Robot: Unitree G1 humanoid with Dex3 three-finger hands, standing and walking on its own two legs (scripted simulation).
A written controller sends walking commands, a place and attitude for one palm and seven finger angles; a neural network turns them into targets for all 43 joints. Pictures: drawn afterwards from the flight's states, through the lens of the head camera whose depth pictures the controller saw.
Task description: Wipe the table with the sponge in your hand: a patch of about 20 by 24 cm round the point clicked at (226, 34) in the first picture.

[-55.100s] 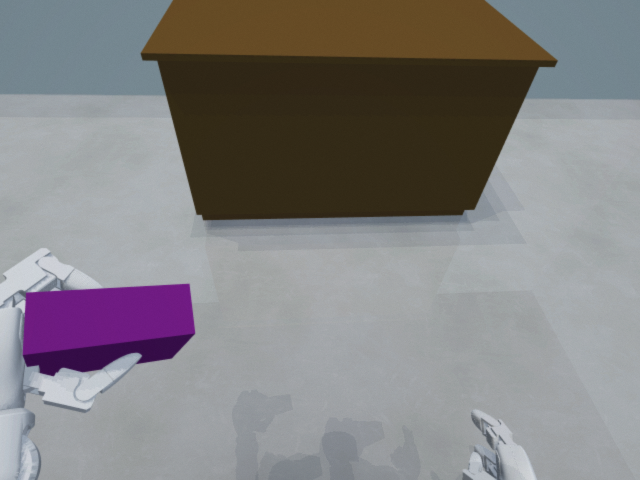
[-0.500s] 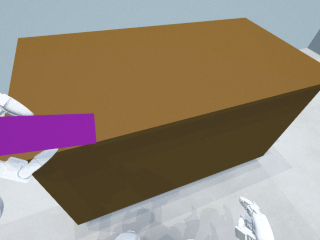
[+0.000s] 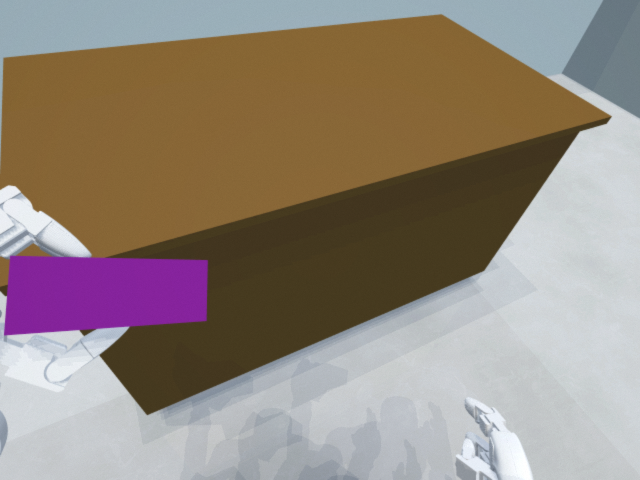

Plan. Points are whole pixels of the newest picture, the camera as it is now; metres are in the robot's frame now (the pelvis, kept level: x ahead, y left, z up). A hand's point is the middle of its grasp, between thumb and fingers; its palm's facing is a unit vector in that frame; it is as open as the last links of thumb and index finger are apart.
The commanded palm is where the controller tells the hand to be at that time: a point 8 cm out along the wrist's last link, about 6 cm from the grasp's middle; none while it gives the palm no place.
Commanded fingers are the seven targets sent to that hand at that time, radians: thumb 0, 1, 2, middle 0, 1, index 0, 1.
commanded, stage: stop stepping back and stand still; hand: left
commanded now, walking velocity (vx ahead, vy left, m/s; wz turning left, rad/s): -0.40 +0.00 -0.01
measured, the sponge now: (138, 290) +0.24 +0.18 +0.19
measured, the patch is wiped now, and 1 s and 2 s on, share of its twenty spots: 0.90 0.90 0.90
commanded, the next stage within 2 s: stand and wait in 1.14 s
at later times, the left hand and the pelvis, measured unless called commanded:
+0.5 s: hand out of the picture +0.04 +0.23 +0.23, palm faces +0.46 -0.84 -0.28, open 9.4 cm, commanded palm +0.00 +0.26 +0.24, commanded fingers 0.00 0.10 1.30 -1.20 -1.60 -1.20 -1.60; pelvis -0.16 -0.02 +0.00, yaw +0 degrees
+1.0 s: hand out of the picture -0.04 +0.21 +0.22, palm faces +0.45 -0.83 -0.34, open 9.4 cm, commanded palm -0.09 +0.26 +0.24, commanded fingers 0.00 0.10 1.30 -1.20 -1.60 -1.20 -1.60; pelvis -0.24 -0.03 -0.01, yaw +1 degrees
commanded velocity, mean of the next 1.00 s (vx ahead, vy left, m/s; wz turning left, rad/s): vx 0.23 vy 0.03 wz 0.00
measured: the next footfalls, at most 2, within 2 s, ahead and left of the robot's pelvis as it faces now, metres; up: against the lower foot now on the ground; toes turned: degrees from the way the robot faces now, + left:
left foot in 0.04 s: +0.02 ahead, +0.12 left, +0.00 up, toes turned +3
right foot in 0.32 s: -0.06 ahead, -0.13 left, +0.00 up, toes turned -2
